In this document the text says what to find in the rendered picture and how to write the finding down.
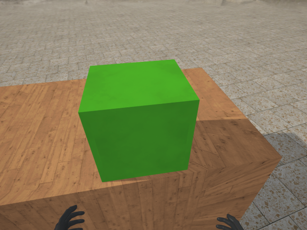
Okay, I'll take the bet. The carton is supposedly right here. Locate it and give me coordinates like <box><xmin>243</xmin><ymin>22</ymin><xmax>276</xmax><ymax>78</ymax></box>
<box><xmin>78</xmin><ymin>59</ymin><xmax>200</xmax><ymax>182</ymax></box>

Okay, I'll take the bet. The left robot hand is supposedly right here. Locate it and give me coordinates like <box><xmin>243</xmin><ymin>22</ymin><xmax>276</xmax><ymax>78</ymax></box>
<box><xmin>54</xmin><ymin>205</ymin><xmax>84</xmax><ymax>230</ymax></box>

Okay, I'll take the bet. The right robot hand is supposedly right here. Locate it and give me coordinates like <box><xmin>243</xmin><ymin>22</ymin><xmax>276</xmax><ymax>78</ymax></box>
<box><xmin>216</xmin><ymin>214</ymin><xmax>244</xmax><ymax>230</ymax></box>

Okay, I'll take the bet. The pedestal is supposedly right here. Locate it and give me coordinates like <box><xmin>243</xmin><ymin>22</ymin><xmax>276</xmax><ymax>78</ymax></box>
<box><xmin>0</xmin><ymin>68</ymin><xmax>282</xmax><ymax>230</ymax></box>

